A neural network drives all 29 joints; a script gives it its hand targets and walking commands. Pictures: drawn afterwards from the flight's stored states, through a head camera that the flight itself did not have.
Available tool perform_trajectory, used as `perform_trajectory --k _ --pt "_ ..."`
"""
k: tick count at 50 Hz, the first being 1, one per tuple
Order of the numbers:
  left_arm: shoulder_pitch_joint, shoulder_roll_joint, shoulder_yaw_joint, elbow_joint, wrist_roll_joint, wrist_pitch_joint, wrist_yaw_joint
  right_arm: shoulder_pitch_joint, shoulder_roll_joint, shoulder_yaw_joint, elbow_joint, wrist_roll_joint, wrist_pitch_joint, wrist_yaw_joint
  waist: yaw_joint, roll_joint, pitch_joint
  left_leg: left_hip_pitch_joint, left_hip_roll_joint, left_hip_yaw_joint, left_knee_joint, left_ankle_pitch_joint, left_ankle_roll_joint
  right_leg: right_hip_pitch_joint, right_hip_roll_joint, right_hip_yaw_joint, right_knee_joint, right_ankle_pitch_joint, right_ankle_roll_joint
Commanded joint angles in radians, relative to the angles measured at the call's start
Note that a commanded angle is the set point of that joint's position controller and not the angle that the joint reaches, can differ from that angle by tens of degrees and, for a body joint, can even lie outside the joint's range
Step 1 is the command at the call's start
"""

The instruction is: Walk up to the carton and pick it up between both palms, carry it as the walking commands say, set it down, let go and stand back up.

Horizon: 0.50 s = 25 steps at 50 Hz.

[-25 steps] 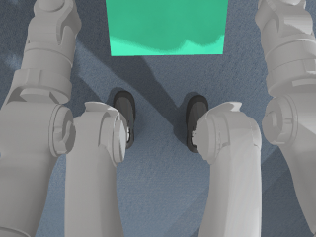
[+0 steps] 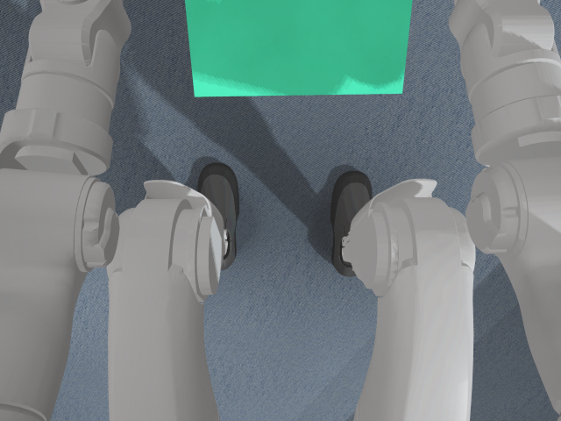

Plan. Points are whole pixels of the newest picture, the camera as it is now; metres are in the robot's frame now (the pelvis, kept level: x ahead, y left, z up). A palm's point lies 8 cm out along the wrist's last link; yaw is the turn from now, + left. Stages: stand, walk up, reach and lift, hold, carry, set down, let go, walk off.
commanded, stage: reach and lift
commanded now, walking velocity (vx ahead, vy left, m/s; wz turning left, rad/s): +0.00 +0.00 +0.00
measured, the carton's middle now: out of the picture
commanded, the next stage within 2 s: none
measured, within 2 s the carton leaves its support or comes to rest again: leaves its support in 1.20 s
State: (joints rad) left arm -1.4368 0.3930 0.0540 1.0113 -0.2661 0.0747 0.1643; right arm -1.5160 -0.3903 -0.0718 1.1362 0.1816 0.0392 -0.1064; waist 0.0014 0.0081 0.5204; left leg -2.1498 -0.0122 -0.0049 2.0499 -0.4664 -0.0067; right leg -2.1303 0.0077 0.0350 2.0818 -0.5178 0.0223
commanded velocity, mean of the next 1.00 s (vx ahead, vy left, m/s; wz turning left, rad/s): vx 0.00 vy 0.00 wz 0.00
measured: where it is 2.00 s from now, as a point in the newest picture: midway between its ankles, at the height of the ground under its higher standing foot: (284, 237)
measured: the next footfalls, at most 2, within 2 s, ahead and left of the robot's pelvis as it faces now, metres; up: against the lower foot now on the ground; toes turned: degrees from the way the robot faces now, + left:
none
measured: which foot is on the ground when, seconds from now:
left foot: down 0.00-1.00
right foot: down 0.00-1.00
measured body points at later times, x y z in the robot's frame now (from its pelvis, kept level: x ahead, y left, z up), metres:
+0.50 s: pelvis +0.00 +0.00 +0.00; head +0.38 +0.00 +0.23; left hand +0.57 +0.14 -0.19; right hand +0.56 -0.16 -0.19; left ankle +0.15 +0.12 -0.37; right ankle +0.13 -0.13 -0.37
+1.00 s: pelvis +0.00 +0.00 -0.01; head +0.38 +0.00 +0.23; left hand +0.57 +0.14 -0.19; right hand +0.57 -0.16 -0.19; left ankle +0.15 +0.12 -0.37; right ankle +0.13 -0.13 -0.37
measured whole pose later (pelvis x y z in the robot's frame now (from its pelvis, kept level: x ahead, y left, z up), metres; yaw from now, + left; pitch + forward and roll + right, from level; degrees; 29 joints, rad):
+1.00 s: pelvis +0.00 +0.00 -0.01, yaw +0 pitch +33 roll +0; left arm -1.52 0.24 0.25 1.08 -0.08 0.12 0.12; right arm -1.55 -0.34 -0.13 1.15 0.12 0.15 -0.07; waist 0.00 0.01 0.45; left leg -2.19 -0.02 -0.01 2.08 -0.47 -0.01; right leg -2.17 0.01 0.03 2.11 -0.52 0.02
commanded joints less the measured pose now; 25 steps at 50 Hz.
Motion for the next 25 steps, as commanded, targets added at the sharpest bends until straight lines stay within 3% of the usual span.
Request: perform_trajectory --k 1,3,8,9,10,11,12,13,16,19,23,25 --pt "-0.36 -0.059 -0.08 -0.006 -0.069 -0.033 -0.012 -0.36 -0.128 0.059 -0.112 0.088 -0.038 -0.009 -0.067 0.006 -1.479 0.645 -0.044 0.016 -0.079 0.195 -0.032 0.481 0.0 -0.075 -0.109 0.176 -0.006" --pt "-0.388 -0.065 -0.068 -0.034 -0.06 -0.036 -0.013 -0.368 -0.099 0.064 -0.101 0.082 -0.032 -0.009 -0.05 0.01 -1.467 0.649 -0.047 0.02 -0.091 0.165 -0.028 0.488 0.0 -0.067 -0.121 0.142 -0.01" --pt "-0.414 -0.175 -0.138 -0.031 -0.085 -0.045 -0.027 -0.384 -0.006 0.117 -0.118 0.108 -0.045 0.006 -0.076 -0.01 -1.467 0.659 -0.056 0.014 -0.089 0.189 -0.029 0.486 0.009 -0.076 -0.124 0.166 -0.011" --pt "-0.4 -0.18 -0.124 -0.022 -0.067 -0.044 -0.027 -0.373 -0.007 0.102 -0.095 0.111 -0.046 0.009 -0.061 0.023 -1.453 0.666 -0.055 0.016 -0.091 0.194 -0.033 0.475 0.01 -0.071 -0.124 0.166 -0.012" --pt "-0.384 -0.196 -0.124 0.015 -0.061 -0.043 -0.028 -0.397 0.013 0.113 -0.118 0.118 -0.048 0.012 -0.044 0.016 -1.448 0.664 -0.055 0.017 -0.093 0.183 -0.024 0.472 0.011 -0.072 -0.125 0.164 -0.012" --pt "-0.376 -0.191 -0.103 0.034 -0.059 -0.043 -0.03 -0.404 0.012 0.104 -0.142 0.107 -0.053 0.012 -0.051 -0.02 -1.458 0.661 -0.06 0.012 -0.092 0.164 -0.021 0.484 0.012 -0.083 -0.12 0.153 -0.009" --pt "-0.386 -0.18 -0.082 0.012 -0.038 -0.046 -0.025 -0.423 0.012 0.098 -0.156 0.113 -0.056 0.011 -0.027 -0.009 -1.46 0.66 -0.057 0.017 -0.092 0.174 -0.022 0.475 0.016 -0.075 -0.122 0.155 -0.008" --pt "-0.374 -0.212 -0.1 0.021 -0.046 -0.043 -0.023 -0.426 0.013 0.098 -0.155 0.098 -0.058 0.008 -0.048 -0.022 -1.479 0.686 -0.06 0.007 -0.095 0.197 -0.021 0.493 0.02 -0.087 -0.112 0.173 -0.006" --pt "-0.3 -0.231 -0.033 0.11 0.023 -0.042 -0.022 -0.393 0.053 0.087 -0.122 0.078 -0.051 0.016 -0.004 -0.017 -1.425 0.645 -0.069 0.021 -0.098 0.166 -0.022 0.463 0.024 -0.08 -0.118 0.146 -0.001" --pt "-0.329 -0.241 0.006 0.06 0.064 -0.043 -0.018 -0.41 0.062 0.068 -0.139 0.049 -0.05 0.02 0.001 -0.02 -1.418 0.638 -0.072 0.028 -0.097 0.162 -0.028 0.457 0.031 -0.073 -0.127 0.143 0.002" --pt "-0.422 -0.448 -0.035 0.023 0.078 -0.044 -0.061 -0.466 0.298 0.087 -0.14 0.019 -0.041 0.064 -0.02 -0.016 -1.391 0.61 -0.088 0.016 -0.104 0.15 -0.021 0.438 0.047 -0.068 -0.132 0.152 -0.005" --pt "-0.48 -0.607 -0.068 0.032 0.089 -0.029 -0.111 -0.515 0.47 0.111 -0.124 0.005 -0.026 0.109 -0.023 -0.019 -1.358 0.592 -0.094 0.01 -0.108 0.131 -0.017 0.412 0.056 -0.074 -0.132 0.134 -0.008"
